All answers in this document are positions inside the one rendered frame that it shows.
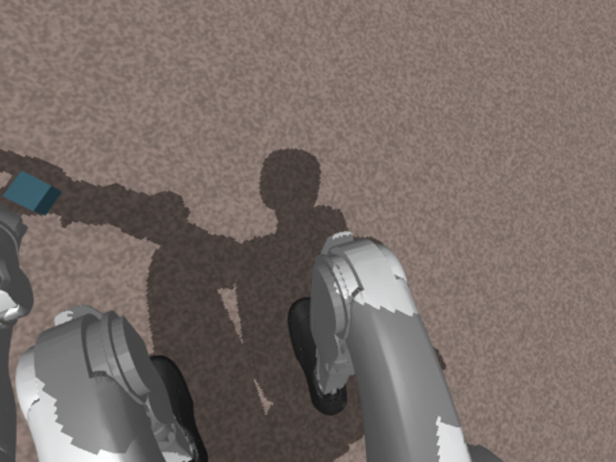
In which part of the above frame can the right robot foot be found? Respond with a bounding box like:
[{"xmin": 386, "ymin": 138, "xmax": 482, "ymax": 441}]
[{"xmin": 288, "ymin": 297, "xmax": 347, "ymax": 416}]

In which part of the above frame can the right robot hand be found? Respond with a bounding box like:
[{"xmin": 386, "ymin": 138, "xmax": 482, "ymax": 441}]
[{"xmin": 467, "ymin": 443, "xmax": 503, "ymax": 462}]

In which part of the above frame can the left robot foot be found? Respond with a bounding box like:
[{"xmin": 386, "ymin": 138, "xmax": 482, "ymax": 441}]
[{"xmin": 149, "ymin": 355, "xmax": 208, "ymax": 462}]

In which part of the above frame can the left robot arm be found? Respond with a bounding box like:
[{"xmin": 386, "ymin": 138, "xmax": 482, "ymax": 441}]
[{"xmin": 0, "ymin": 203, "xmax": 34, "ymax": 462}]

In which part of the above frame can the cube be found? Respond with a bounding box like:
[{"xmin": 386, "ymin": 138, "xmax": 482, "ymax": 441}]
[{"xmin": 3, "ymin": 170, "xmax": 62, "ymax": 216}]

